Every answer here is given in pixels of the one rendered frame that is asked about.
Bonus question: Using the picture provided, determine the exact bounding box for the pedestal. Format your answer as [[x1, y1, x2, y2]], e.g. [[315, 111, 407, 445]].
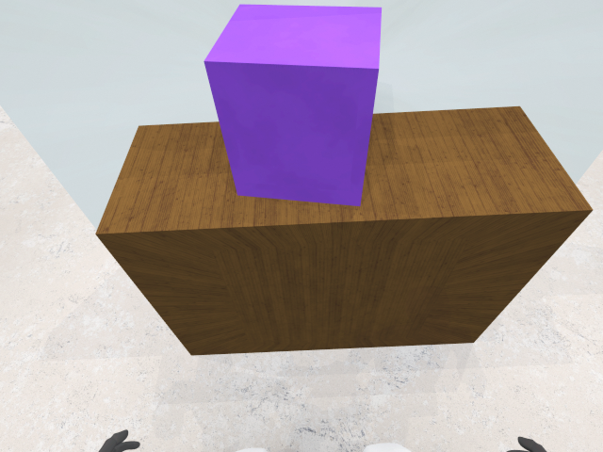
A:
[[96, 106, 593, 356]]

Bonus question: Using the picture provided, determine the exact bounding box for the carton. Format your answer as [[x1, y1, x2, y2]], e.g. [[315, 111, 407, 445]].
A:
[[204, 4, 382, 206]]

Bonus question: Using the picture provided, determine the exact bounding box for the robot left hand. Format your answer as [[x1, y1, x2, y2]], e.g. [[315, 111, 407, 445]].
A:
[[99, 429, 140, 452]]

